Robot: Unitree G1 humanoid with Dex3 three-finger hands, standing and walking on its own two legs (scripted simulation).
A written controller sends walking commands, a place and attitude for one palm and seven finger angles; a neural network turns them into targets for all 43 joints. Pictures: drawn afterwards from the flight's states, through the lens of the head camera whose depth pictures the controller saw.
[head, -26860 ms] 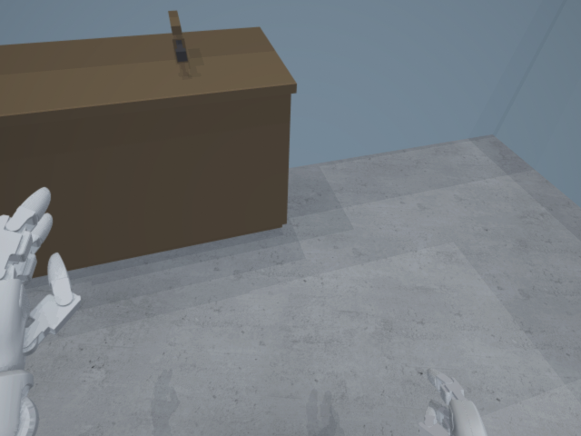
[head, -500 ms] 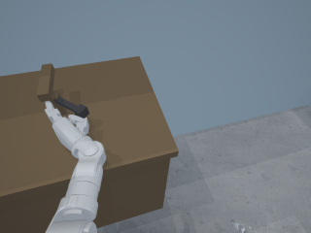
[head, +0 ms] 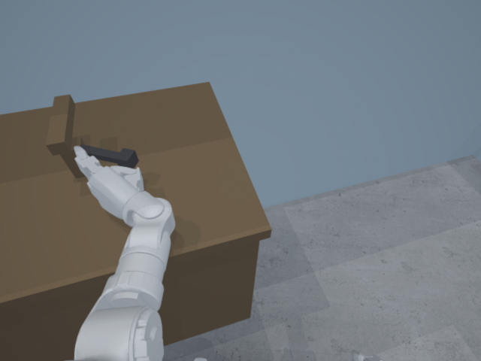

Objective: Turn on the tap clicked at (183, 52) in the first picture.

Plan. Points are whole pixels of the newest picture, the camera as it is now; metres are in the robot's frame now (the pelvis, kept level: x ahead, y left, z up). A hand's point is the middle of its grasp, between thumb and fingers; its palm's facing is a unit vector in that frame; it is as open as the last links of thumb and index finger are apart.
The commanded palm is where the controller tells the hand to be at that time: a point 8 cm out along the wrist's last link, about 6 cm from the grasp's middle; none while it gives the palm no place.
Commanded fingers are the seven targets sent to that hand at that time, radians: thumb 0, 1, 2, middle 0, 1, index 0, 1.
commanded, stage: push the lever round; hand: left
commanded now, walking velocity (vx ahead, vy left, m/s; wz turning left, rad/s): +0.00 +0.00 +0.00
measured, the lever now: (127, 159) +0.45 +0.21 +0.09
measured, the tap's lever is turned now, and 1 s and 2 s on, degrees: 58 75 75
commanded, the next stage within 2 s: lift the hand up off the lever in 0.42 s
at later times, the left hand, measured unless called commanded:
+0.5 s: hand (148, 162) +0.45 +0.18 +0.08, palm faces +0.81 -0.58 -0.11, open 7.6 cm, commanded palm +0.39 +0.19 +0.08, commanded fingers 0.00 0.90 0.90 -0.15 -0.15 -0.15 -0.15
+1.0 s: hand (143, 158) +0.44 +0.18 +0.10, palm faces +0.80 -0.59 -0.10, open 7.8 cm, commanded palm +0.38 +0.19 +0.10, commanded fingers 0.00 0.90 0.90 -0.15 -0.15 -0.15 -0.15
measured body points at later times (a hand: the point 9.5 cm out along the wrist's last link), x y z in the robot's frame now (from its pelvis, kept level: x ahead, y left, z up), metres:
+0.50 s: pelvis +0.00 -0.01 +0.00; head +0.05 -0.01 +0.45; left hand +0.40 +0.21 +0.09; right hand +0.09 -0.25 -0.14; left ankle +0.03 +0.12 -0.70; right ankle -0.01 -0.09 -0.70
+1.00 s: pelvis +0.02 -0.01 +0.01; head +0.05 -0.02 +0.46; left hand +0.40 +0.21 +0.10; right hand +0.11 -0.26 -0.12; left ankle +0.03 +0.12 -0.70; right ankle -0.01 -0.09 -0.70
